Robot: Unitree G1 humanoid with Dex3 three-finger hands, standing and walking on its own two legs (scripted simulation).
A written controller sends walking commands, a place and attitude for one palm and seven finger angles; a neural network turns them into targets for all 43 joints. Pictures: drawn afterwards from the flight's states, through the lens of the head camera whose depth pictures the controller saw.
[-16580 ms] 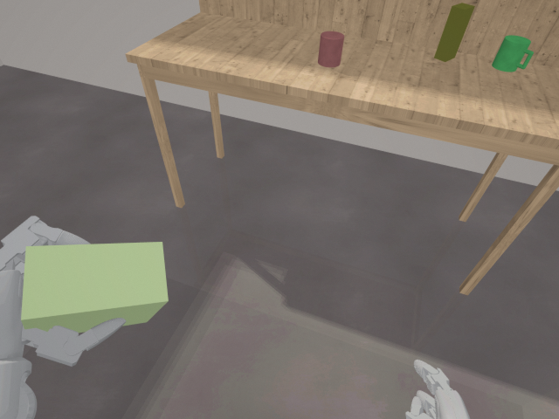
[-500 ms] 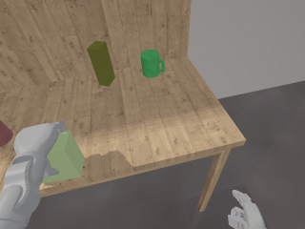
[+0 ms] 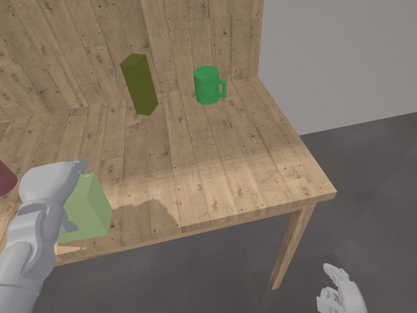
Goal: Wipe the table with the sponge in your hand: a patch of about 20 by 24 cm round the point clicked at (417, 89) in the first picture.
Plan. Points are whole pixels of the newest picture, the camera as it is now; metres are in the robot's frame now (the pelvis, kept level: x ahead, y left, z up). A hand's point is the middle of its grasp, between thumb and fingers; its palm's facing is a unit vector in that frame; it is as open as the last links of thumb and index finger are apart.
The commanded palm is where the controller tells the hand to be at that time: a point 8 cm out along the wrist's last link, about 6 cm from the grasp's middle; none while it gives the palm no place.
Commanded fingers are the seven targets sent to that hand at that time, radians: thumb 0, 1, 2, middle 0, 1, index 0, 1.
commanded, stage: wipe forward along the first lane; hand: left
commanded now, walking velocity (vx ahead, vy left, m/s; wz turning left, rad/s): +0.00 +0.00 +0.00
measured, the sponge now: (76, 214) +0.26 +0.32 +0.04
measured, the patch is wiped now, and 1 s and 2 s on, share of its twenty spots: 0.10 0.50 0.50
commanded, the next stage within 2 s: slide across to the middle lane in 1.38 s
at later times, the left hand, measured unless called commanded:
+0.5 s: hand (71, 177) +0.32 +0.34 +0.09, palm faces -0.13 +0.02 -0.99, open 10.3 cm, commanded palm +0.32 +0.34 +0.12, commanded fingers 0.00 0.10 1.30 -1.20 -1.60 -1.20 -1.60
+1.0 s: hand (76, 156) +0.38 +0.36 +0.08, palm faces -0.16 +0.02 -0.99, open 10.3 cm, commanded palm +0.38 +0.36 +0.12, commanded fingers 0.00 0.10 1.30 -1.20 -1.60 -1.20 -1.60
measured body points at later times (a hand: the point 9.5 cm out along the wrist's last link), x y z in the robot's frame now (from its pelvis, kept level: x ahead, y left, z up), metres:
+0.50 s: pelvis -0.02 +0.00 -0.01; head +0.01 -0.04 +0.44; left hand +0.32 +0.34 +0.14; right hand +0.13 -0.27 -0.13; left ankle +0.03 +0.14 -0.74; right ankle -0.02 -0.11 -0.74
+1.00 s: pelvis -0.01 +0.00 -0.01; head +0.03 -0.02 +0.44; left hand +0.38 +0.36 +0.14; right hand +0.06 -0.27 -0.14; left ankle +0.03 +0.14 -0.74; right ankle -0.02 -0.11 -0.74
